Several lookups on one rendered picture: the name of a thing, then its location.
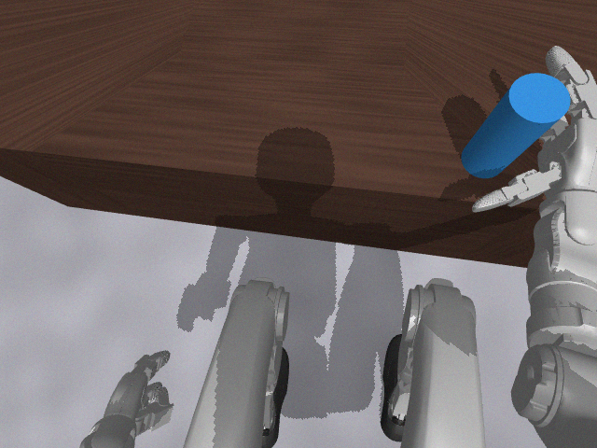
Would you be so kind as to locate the left robot hand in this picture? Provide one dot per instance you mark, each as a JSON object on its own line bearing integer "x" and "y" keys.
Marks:
{"x": 132, "y": 396}

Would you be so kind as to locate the right robot hand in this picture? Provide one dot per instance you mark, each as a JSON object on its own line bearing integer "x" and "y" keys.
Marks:
{"x": 568, "y": 159}

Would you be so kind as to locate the can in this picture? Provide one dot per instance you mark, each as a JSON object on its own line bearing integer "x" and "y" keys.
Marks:
{"x": 533, "y": 104}

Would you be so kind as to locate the left robot arm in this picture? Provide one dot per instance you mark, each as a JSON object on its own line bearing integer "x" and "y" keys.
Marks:
{"x": 113, "y": 431}

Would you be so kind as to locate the right robot arm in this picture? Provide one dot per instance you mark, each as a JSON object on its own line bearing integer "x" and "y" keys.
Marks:
{"x": 556, "y": 384}

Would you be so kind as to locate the left robot foot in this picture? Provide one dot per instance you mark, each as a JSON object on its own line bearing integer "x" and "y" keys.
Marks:
{"x": 270, "y": 435}

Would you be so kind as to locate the right robot foot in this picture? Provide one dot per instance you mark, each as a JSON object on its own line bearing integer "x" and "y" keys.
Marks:
{"x": 391, "y": 426}

